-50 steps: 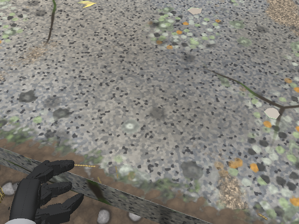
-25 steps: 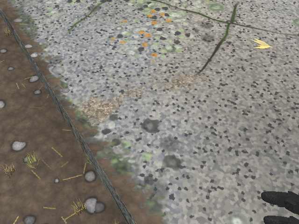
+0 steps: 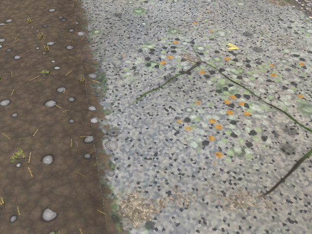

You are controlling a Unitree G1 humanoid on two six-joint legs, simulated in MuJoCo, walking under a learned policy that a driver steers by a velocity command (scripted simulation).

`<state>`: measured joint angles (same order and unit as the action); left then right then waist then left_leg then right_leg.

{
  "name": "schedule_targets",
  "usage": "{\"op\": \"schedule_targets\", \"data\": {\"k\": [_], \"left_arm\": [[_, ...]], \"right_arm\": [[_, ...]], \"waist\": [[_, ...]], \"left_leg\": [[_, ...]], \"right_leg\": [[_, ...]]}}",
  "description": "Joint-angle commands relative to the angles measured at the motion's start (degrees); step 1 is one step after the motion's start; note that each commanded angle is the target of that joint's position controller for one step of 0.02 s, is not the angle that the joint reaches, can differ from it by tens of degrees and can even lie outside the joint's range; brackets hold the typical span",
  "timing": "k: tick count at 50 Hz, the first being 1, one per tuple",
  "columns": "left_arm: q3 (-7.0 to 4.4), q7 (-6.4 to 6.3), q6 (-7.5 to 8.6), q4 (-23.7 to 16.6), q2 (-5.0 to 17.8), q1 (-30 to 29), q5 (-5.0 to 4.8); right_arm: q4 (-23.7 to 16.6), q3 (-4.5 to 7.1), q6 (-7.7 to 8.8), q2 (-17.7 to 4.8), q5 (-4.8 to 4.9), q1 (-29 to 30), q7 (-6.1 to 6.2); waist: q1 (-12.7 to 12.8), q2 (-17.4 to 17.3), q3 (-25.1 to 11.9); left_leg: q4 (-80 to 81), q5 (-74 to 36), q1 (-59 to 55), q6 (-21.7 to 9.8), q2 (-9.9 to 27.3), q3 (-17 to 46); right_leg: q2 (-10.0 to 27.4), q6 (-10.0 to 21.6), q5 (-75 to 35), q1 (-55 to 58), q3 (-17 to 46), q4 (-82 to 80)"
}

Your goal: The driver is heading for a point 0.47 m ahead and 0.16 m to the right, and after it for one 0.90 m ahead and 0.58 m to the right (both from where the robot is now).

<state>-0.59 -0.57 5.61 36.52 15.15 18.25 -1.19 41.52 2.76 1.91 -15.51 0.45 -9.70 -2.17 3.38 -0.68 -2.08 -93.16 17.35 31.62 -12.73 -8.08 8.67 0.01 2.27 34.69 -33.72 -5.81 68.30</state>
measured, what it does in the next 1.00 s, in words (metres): climbs, turning right: left foot, then right foot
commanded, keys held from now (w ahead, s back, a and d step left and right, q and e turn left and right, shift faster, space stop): w+shift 0.12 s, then w+e+shift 0.24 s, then e+shift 0.64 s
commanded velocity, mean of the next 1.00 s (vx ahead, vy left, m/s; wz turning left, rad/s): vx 0.58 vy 0.00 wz -0.60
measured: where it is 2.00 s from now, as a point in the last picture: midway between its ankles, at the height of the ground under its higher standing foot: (175, 182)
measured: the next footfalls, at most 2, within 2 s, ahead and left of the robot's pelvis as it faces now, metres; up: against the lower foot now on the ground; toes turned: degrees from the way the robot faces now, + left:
left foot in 0.28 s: +0.40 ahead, +0.11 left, +0.00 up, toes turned -5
right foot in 0.68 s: +0.75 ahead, -0.14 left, +0.00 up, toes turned -22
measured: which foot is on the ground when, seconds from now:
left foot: up 0.00-0.26, down 0.28-0.68, up 0.70-1.00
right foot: down 0.00-0.28, up 0.30-0.66, down 0.68-1.00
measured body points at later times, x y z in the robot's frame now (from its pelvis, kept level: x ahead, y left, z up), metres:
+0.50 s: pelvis +0.42 +0.01 +0.10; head +0.43 +0.01 +0.55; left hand +0.69 +0.21 +0.03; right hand +0.36 -0.27 -0.02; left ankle +0.36 +0.11 -0.64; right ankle +0.43 -0.13 -0.53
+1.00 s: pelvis +0.68 -0.06 +0.09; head +0.71 -0.11 +0.54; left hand +0.96 +0.08 +0.00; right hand +0.72 -0.40 +0.03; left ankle +0.89 +0.04 -0.56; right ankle +0.71 -0.13 -0.64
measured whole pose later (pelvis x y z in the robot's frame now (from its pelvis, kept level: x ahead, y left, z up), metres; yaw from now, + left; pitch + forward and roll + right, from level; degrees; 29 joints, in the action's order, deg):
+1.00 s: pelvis +0.68 -0.06 +0.09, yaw -40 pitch +2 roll +2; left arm -3.4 -2.3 -2.0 35.5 17.5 12.2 -1.6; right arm 31.8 0.5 2.0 -16.3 -1.1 0.5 2.7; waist 2.9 -0.2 5.1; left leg -59.4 18.0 39.1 6.5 -1.5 13.9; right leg -13.4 6.6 4.1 -20.2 13.9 25.3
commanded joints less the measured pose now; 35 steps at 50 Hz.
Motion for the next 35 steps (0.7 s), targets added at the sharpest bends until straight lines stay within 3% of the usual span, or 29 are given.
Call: {"op": "schedule_targets", "data": {"k": [1,2,4,5,7,8,9,11,12,13,14,15,16,17,18,19,20,21,22,23,24,26,28,29,31,32,33,34,35], "left_arm": [[2.38,1.12,0.37,2.87,-7.38,-1.42,2.20],[1.21,0.94,0.21,2.75,-3.38,-2.38,1.78],[0.53,-0.11,0.93,3.44,-0.49,-2.30,0.82],[-0.24,-0.77,1.23,3.03,3.04,-0.22,1.16],[-0.72,-1.86,2.00,4.83,4.84,5.44,0.75],[-1.15,-2.37,1.80,6.03,5.64,6.19,-1.55],[-1.17,-1.77,2.39,6.10,6.87,6.27,-1.96],[-1.45,-0.82,2.51,6.65,9.80,4.84,-0.79],[-2.01,-0.51,1.94,6.45,12.04,2.95,-0.26],[-2.23,-0.33,1.25,5.88,12.81,0.34,0.60],[-1.28,-0.27,1.11,3.66,8.77,-2.23,2.39],[1.18,-0.01,1.70,0.42,-0.66,-2.42,4.56],[2.12,0.93,2.64,-1.19,-4.07,8.84,-2.96],[1.00,0.26,2.09,0.23,0.92,4.75,-4.48],[0.43,0.28,1.40,-1.00,2.71,-1.44,-3.72],[0.34,0.46,0.60,-1.48,2.92,-5.13,-2.85],[-0.26,1.17,-0.25,-2.04,3.18,-5.89,-2.02],[-0.64,1.91,-1.25,-2.21,3.37,-5.42,-2.00],[-0.92,2.30,-2.24,-2.31,3.10,-5.13,-2.23],[-0.77,2.52,-2.96,-3.07,2.24,-6.31,-2.21],[-0.58,2.69,-3.26,-4.13,1.81,-8.04,-1.48],[-0.38,3.49,-2.85,-5.31,1.57,-11.90,-0.17],[-0.87,4.80,-2.02,-4.53,2.25,-14.63,0.82],[-1.58,5.45,-1.88,-4.15,3.48,-13.33,0.63],[-3.53,5.92,-2.50,-3.16,7.85,-8.23,0.19],[-5.40,5.59,-3.32,-1.29,11.70,-0.56,0.00],[-7.07,4.55,-4.22,1.16,14.78,7.51,0.21],[-7.15,3.22,-4.81,2.48,15.16,6.86,-0.13],[-6.33,2.37,-4.19,-0.29,17.72,0.50,1.87]], "right_arm": [[-8.86,-3.09,0.69,5.74,2.17,-0.33,-2.21],[-8.80,-3.03,0.60,3.77,2.89,-1.61,-2.16],[-10.72,-3.30,1.08,1.73,1.39,3.30,-0.98],[-11.06,-3.41,1.39,-0.11,0.60,4.79,-0.04],[-12.34,-3.71,2.67,0.72,0.55,8.30,-0.10],[-14.22,-4.80,3.63,2.80,1.75,11.69,-0.61],[-14.58,-4.08,4.67,2.32,1.83,14.18,-0.61],[-13.02,-0.74,5.16,-4.50,1.81,8.54,-0.12],[-11.72,0.67,5.21,-6.75,1.83,2.04,0.24],[-9.73,1.89,4.77,-8.51,2.04,-7.24,0.82],[-6.12,3.17,3.79,-10.94,2.75,-20.26,1.57],[-4.13,2.95,3.97,-14.77,1.27,-25.71,1.68],[-6.85,2.25,5.37,-12.86,-2.72,-21.15,1.45],[-7.01,1.57,6.38,-6.53,-1.96,-17.21,0.64],[-5.94,0.78,6.76,-3.48,-1.02,-15.10,0.11],[-5.26,0.40,6.65,-2.44,-1.66,-13.10,-0.31],[-4.32,-0.29,6.41,0.12,-2.70,-10.66,-0.54],[-3.24,-0.57,6.18,1.32,-2.86,-9.13,-0.49],[-2.52,-0.53,5.81,1.33,-2.24,-7.58,-0.18],[-1.90,-0.53,5.50,0.81,-1.63,-6.35,0.32],[-1.88,-0.48,5.21,-0.49,-1.55,-4.22,1.10],[-1.70,-0.37,4.82,-3.36,-2.30,-0.26,2.85],[-0.74,0.28,4.89,-7.77,-1.83,-2.88,4.16],[-0.47,1.01,5.10,-11.03,-1.29,-4.38,4.66],[-1.67,2.15,4.47,-14.61,0.19,-3.00,5.32],[-2.58,2.62,3.90,-15.30,0.43,-1.20,5.15],[-3.49,2.41,3.41,-13.93,0.77,0.59,4.73],[-2.57,0.82,3.28,-7.48,0.04,-1.96,3.82],[-4.31,-1.33,3.36,-0.03,-3.60,-8.95,2.57]], "waist": [[-9.91,-1.67,10.88],[-10.92,-1.26,10.64],[-9.26,-0.72,12.36],[-7.20,-3.68,10.44],[-4.24,-1.02,7.72],[-3.62,0.71,6.56],[-2.67,1.85,3.82],[-6.62,5.53,-0.17],[-10.80,9.09,-2.95],[-16.42,11.20,-6.47],[-21.05,8.72,-12.05],[-17.21,-6.91,-13.07],[-9.88,-20.73,-20.04],[-10.56,-7.99,-13.28],[-10.56,-1.94,-6.42],[-9.26,2.65,-1.96],[-6.62,2.39,1.26],[-4.63,-0.33,2.81],[-3.15,-1.73,4.37],[-2.32,-2.49,6.45],[-1.62,-2.81,8.48],[-1.22,-2.37,10.37],[-3.08,-1.21,6.53],[-2.62,-3.93,3.35],[0.79,-7.65,-1.32],[4.68,-8.28,-5.32],[8.71,-5.21,-8.47],[6.52,5.71,-4.24],[-3.24,22.22,-4.37]], "left_leg": [[-9.12,5.31,18.26,0.82,6.44,1.87],[0.83,4.54,17.39,3.07,7.61,0.34],[12.77,-2.37,16.98,7.18,8.30,-3.31],[21.23,-4.10,12.28,9.61,7.31,-8.45],[33.09,-7.04,3.30,10.95,9.01,-13.03],[46.75,-7.55,-5.85,11.21,9.25,-13.08],[51.38,-13.18,-12.87,11.64,7.35,-12.64],[59.08,-16.66,-16.76,10.54,4.40,-11.85],[62.64,-17.03,-22.97,9.81,4.21,-11.19],[63.43,-14.29,-34.17,9.35,5.88,-9.99],[60.10,-9.75,-50.60,11.10,11.32,-5.20],[59.79,-8.48,-55.89,13.74,20.01,7.53],[74.31,8.96,-62.30,3.09,31.62,41.14],[78.96,16.03,-55.90,1.10,30.83,38.30],[79.44,12.87,-48.31,-0.34,29.40,27.73],[80.20,1.02,-41.75,-0.38,27.95,20.45],[79.80,-11.77,-35.52,-0.06,25.38,12.32],[78.94,-25.39,-31.44,1.64,23.73,5.12],[78.66,-33.25,-29.09,3.35,22.92,-0.27],[79.26,-37.58,-26.40,4.79,22.70,-4.12],[80.74,-40.72,-22.56,5.86,21.30,-8.42],[82.30,-39.86,-15.90,7.64,16.53,-16.41],[79.09,-46.07,-16.00,9.46,14.56,-19.89],[76.05,-52.13,-20.08,10.35,15.20,-19.84],[67.89,-60.89,-27.39,11.33,17.42,-19.01],[59.70,-61.69,-29.04,11.46,17.95,-18.09],[46.31,-55.35,-26.07,12.54,16.08,-17.73],[28.44,-5.99,-16.60,15.20,8.50,-16.73],[7.80,25.70,0.52,16.34,2.25,-11.32]], "right_leg": [[11.70,6.78,5.29,-0.90,30.16,-40.94],[10.32,6.12,0.80,-0.16,23.35,-44.30],[9.24,8.40,-3.38,1.45,18.58,-49.67],[8.02,10.85,-3.86,1.98,14.33,-53.63],[6.85,12.84,-9.39,6.38,11.85,-59.21],[6.27,12.21,-12.29,6.73,10.55,-62.86],[8.05,12.53,-23.19,11.77,11.47,-63.85],[8.41,11.28,-49.23,25.48,9.11,-55.79],[8.17,10.23,-57.15,27.43,8.45,-47.63],[7.43,8.61,-58.73,21.88,8.03,-35.59],[5.54,7.05,-46.27,9.09,9.54,-19.45],[1.70,6.95,-7.11,-1.43,12.06,-0.73],[-1.10,5.70,-9.25,-15.99,17.67,13.64],[2.57,4.98,-14.63,-18.37,16.64,16.55],[4.53,4.47,-18.99,-19.50,14.71,16.56],[6.12,3.13,-20.68,-17.25,13.84,16.18],[7.19,2.49,-22.38,-14.72,13.85,14.47],[7.95,1.85,-21.66,-11.95,13.39,13.48],[7.87,1.30,-20.21,-11.92,12.29,12.47],[7.91,0.85,-19.54,-13.02,11.22,11.00],[7.00,0.26,-21.92,-12.29,9.45,7.47],[4.67,-0.79,-30.73,-6.20,4.30,-8.47],[0.27,-0.57,-40.03,5.69,-2.39,-23.28],[-1.43,-0.16,-42.62,9.61,-3.10,-27.17],[-3.47,1.74,-41.27,14.98,-2.59,-31.23],[-4.33,3.10,-40.84,21.68,-1.55,-32.65],[-4.29,4.82,-44.31,31.68,1.10,-36.49],[-0.51,6.34,-50.80,36.53,7.32,-41.73],[5.54,10.40,-87.13,43.70,22.68,-31.39]]}}
Velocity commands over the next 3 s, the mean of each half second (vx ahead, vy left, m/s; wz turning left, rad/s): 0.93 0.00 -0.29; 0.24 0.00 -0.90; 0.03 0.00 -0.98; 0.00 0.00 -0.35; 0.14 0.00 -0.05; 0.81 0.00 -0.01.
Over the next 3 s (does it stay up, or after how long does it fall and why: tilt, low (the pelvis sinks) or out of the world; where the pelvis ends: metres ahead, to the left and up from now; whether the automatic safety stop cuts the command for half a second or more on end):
stays up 0.80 -0.35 0.06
